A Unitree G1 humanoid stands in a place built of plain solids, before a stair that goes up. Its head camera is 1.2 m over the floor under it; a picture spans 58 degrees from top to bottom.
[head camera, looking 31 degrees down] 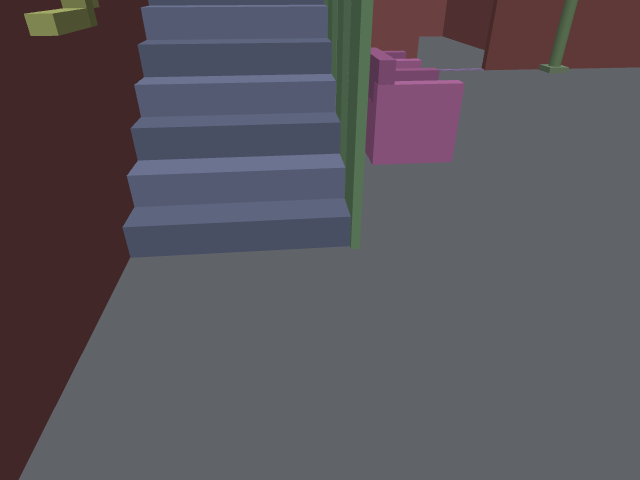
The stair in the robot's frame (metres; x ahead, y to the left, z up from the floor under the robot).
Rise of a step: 0.18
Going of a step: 0.22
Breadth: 1.12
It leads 6 degrees to the left of straight ahead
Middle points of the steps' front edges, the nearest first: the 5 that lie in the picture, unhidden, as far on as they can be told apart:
1.88 0.40 0.18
2.09 0.42 0.35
2.31 0.44 0.53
2.52 0.46 0.71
2.74 0.48 0.89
